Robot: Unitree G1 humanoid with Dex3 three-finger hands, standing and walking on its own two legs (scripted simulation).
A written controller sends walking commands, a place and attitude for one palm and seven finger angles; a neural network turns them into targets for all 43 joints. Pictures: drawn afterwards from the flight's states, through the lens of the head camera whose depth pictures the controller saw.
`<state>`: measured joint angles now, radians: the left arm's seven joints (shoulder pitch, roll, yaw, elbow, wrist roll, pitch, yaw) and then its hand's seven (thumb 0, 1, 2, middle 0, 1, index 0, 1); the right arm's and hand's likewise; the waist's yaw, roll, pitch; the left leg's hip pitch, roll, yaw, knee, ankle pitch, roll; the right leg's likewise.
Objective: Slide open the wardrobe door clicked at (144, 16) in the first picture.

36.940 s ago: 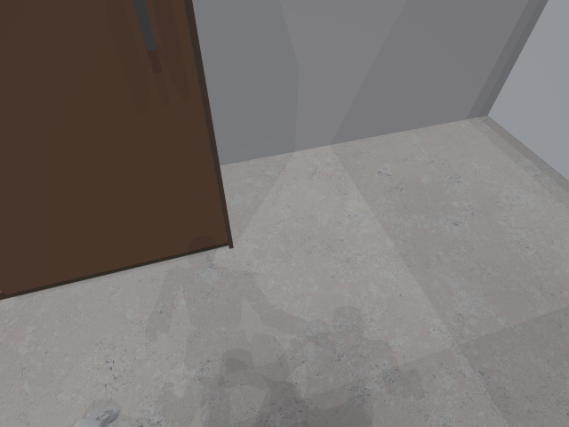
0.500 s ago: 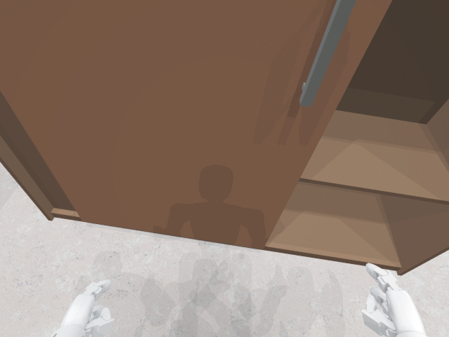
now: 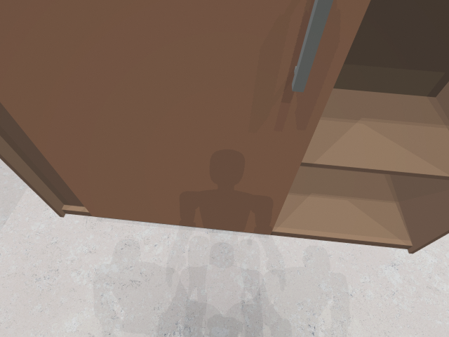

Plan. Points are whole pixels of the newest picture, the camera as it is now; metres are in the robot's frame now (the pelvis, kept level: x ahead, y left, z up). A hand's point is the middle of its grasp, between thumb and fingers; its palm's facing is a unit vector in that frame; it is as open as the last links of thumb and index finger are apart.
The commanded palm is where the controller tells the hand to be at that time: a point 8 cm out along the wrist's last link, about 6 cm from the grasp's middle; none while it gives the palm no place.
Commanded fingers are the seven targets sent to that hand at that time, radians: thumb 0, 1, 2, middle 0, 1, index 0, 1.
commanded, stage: let the arm hang, fingers relaxed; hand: right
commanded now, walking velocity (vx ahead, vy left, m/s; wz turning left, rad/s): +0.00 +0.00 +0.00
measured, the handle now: (314, 22) +0.58 -0.10 +0.25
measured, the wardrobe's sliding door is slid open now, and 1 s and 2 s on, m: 0.66 0.66 0.66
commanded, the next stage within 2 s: look to check the result in 0.44 s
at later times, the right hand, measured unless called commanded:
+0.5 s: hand out of the picture -0.03 -0.19 -0.17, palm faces +0.01 +0.98 -0.20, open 7.3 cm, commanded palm none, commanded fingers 0.00 -0.90 -0.90 0.20 0.30 0.20 0.30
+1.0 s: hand out of the picture -0.08 -0.19 -0.17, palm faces +0.02 +0.98 -0.19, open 7.4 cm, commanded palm none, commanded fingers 0.00 -0.90 -0.90 0.20 0.30 0.20 0.30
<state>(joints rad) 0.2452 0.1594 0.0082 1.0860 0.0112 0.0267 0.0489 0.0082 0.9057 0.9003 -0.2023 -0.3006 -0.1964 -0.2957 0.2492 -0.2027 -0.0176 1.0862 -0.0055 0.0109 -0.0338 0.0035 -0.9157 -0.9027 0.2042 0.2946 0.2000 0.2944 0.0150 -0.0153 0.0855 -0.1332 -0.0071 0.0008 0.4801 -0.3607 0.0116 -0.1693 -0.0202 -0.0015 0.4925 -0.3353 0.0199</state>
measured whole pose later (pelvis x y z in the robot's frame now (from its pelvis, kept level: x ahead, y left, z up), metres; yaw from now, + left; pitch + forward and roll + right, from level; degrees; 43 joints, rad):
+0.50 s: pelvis -0.05 -0.01 +0.01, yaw +0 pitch -2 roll +0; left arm 0.23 0.16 0.01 1.13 0.02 0.01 0.03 0.00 0.91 0.90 -0.20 -0.30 -0.19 -0.30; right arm 0.24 -0.17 0.00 1.11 -0.01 0.01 -0.02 0.00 -0.91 -0.90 0.20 0.29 0.20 0.29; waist 0.01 -0.01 0.05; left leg -0.13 0.00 -0.01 0.40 -0.24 -0.01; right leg -0.17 -0.01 -0.01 0.42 -0.22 0.00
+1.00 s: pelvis -0.08 -0.02 +0.01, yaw +0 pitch -1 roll +0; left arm 0.23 0.15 0.02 1.12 0.02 0.01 0.03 0.01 0.91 0.90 -0.20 -0.30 -0.20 -0.30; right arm 0.25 -0.16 -0.01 1.13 -0.01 0.01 -0.02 0.00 -0.91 -0.90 0.20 0.29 0.20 0.29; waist 0.00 0.00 0.07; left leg -0.20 0.01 -0.01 0.44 -0.22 -0.02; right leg -0.23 0.00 -0.01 0.45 -0.20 -0.01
